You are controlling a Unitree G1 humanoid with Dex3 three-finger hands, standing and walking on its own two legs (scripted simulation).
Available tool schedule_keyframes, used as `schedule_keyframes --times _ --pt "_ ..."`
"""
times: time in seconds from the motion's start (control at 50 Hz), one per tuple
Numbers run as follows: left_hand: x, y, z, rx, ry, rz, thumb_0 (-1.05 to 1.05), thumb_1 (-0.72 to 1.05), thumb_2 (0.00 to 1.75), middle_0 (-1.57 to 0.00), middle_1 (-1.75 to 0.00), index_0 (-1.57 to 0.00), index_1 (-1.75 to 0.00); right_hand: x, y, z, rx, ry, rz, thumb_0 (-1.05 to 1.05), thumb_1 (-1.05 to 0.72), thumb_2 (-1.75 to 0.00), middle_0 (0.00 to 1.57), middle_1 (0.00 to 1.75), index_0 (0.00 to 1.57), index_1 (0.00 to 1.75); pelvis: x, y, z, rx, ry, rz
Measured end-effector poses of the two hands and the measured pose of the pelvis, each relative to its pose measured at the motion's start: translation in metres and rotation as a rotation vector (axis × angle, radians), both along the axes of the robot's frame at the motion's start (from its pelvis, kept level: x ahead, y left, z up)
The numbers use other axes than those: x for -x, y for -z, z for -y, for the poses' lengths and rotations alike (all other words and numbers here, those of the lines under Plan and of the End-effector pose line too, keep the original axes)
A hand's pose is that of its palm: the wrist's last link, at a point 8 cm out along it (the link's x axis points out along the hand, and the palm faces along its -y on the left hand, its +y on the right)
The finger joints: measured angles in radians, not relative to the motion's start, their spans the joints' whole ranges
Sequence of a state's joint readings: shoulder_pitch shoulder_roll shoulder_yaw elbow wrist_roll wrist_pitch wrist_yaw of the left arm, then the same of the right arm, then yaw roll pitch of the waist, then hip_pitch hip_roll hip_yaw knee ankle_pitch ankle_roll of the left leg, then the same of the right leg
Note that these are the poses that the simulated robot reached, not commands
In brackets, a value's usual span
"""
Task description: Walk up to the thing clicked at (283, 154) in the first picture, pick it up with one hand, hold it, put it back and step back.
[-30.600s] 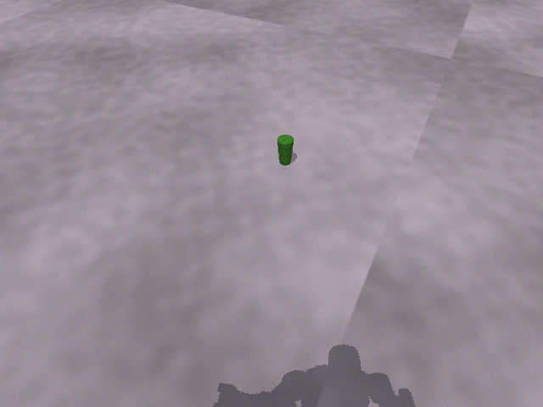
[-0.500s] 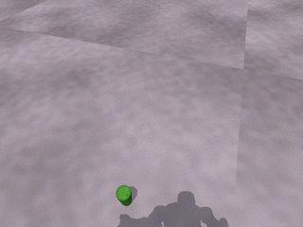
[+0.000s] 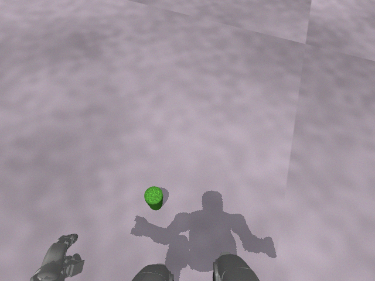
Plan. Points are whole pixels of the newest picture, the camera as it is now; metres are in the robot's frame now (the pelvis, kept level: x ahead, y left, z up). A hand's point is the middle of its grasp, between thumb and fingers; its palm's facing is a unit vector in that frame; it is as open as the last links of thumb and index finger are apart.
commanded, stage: step back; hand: left
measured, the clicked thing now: (154, 200) +0.46 +0.16 -0.68
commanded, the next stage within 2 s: none
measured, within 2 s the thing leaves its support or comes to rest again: neither
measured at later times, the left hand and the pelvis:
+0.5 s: hand out of the picture +0.04 +0.26 -0.13, palm faces -0.06 -0.92 -0.40, open 7.4 cm; pelvis -0.08 +0.01 +0.01, yaw -4 degrees
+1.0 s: hand out of the picture -0.10 +0.31 -0.15, palm faces -0.06 -0.93 -0.37, open 7.4 cm; pelvis -0.21 +0.04 +0.01, yaw -4 degrees
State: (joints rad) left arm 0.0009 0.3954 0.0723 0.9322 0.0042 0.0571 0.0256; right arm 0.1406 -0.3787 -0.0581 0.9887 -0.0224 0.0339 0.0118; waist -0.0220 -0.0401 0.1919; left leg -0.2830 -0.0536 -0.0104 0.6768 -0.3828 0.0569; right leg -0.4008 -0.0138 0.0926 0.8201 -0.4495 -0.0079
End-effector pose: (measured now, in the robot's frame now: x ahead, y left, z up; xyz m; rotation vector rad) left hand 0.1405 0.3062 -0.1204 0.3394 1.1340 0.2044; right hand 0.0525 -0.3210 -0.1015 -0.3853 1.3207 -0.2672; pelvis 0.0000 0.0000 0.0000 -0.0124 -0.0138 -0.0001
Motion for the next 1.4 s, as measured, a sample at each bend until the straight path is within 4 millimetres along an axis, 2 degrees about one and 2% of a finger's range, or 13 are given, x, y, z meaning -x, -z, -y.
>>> schedule_keyframes --times 0.1,0.24,0.4,0.52,0.62,0.72,0.8,0.88,1.02,1.12,1.18,1.26,1.4 --pt "0.004 -0.004 0.001 0.021 0.021 0.007 0.00 0.90 0.90 -0.20 -0.30 -0.20 -0.30 0.022 -0.010 -0.019 0.001 0.010 -0.018 0.00 -0.91 -0.90 0.20 0.30 0.20 0.30 0.011 -0.010 -0.009 0.011 0.003 -0.009" --pt "0.037 -0.007 0.001 0.008 0.064 -0.043 0.00 0.90 0.90 -0.20 -0.30 -0.20 -0.30 0.023 -0.003 -0.031 -0.019 0.028 0.097 0.00 -0.91 -0.90 0.20 0.30 0.20 0.30 0.031 -0.009 -0.016 -0.002 0.045 0.009" --pt "0.081 -0.017 0.004 -0.038 0.067 -0.038 0.00 0.90 0.90 -0.21 -0.30 -0.20 -0.30 0.032 0.018 -0.023 -0.075 0.031 0.170 0.00 -0.91 -0.90 0.20 0.30 0.20 0.30 0.060 0.001 -0.008 0.017 0.061 0.039" --pt "0.112 -0.032 0.001 -0.036 0.037 -0.006 0.00 0.90 0.90 -0.21 -0.30 -0.20 -0.30 0.052 0.005 -0.022 -0.077 0.000 0.151 0.00 -0.91 -0.90 0.20 0.30 0.20 0.30 0.083 -0.011 -0.008 -0.040 0.059 0.022" --pt "0.124 -0.033 -0.009 -0.034 0.049 0.031 0.00 0.90 0.90 -0.21 -0.30 -0.20 -0.31 0.079 0.000 -0.022 -0.031 -0.030 0.120 0.00 -0.91 -0.90 0.20 0.30 0.20 0.30 0.108 -0.011 -0.020 -0.029 0.042 -0.004" --pt "0.139 -0.014 -0.029 -0.006 0.044 0.075 0.00 0.90 0.90 -0.21 -0.30 -0.20 -0.31 0.111 0.000 -0.036 0.018 -0.056 0.100 0.00 -0.91 -0.90 0.20 0.30 0.20 0.30 0.138 0.003 -0.037 -0.032 0.006 0.023" --pt "0.166 -0.009 -0.036 0.011 0.024 0.031 0.00 0.90 0.90 -0.21 -0.30 -0.20 -0.30 0.139 -0.012 -0.053 0.002 -0.059 0.099 0.00 -0.91 -0.90 0.20 0.30 0.20 0.30 0.156 -0.005 -0.042 -0.003 0.008 0.033" --pt "0.197 -0.013 -0.039 0.028 0.011 0.003 0.00 0.90 0.90 -0.21 -0.30 -0.20 -0.30 0.155 -0.025 -0.058 0.008 -0.056 0.111 0.01 -0.91 -0.90 0.20 0.30 0.21 0.30 0.173 -0.015 -0.042 0.019 0.029 0.010" --pt "0.251 -0.010 -0.041 -0.011 0.034 -0.065 0.00 0.90 0.90 -0.20 -0.30 -0.20 -0.30 0.172 -0.025 -0.047 0.016 -0.056 0.208 0.00 -0.90 -0.90 0.20 0.30 0.21 0.30 0.214 -0.009 -0.035 0.008 0.079 0.011" --pt "0.283 -0.008 -0.027 -0.044 0.069 -0.071 0.00 0.90 0.90 -0.20 -0.30 -0.20 -0.30 0.199 -0.006 -0.025 0.002 -0.043 0.255 0.00 -0.90 -0.90 0.20 0.30 0.21 0.30 0.250 0.005 -0.021 -0.008 0.111 0.022" --pt "0.308 -0.016 -0.013 -0.040 0.070 -0.065 0.00 0.90 0.90 -0.20 -0.30 -0.20 -0.30 0.222 0.005 -0.014 -0.014 -0.008 0.246 0.00 -0.91 -0.90 0.20 0.30 0.20 0.30 0.270 0.005 -0.016 0.023 0.085 0.039" --pt "0.332 -0.033 -0.005 -0.044 0.063 -0.047 0.00 0.90 0.90 -0.21 -0.30 -0.20 -0.30 0.259 0.003 -0.013 -0.039 0.018 0.206 0.00 -0.91 -0.90 0.20 0.30 0.20 0.30 0.289 -0.006 -0.013 -0.042 0.099 0.030" --pt "0.339 -0.037 -0.010 -0.058 0.076 0.066 0.00 0.90 0.90 -0.21 -0.30 -0.20 -0.31 0.329 0.007 -0.019 -0.023 -0.008 0.108 0.01 -0.91 -0.90 0.20 0.30 0.20 0.30 0.333 -0.004 -0.017 -0.026 0.045 0.005"
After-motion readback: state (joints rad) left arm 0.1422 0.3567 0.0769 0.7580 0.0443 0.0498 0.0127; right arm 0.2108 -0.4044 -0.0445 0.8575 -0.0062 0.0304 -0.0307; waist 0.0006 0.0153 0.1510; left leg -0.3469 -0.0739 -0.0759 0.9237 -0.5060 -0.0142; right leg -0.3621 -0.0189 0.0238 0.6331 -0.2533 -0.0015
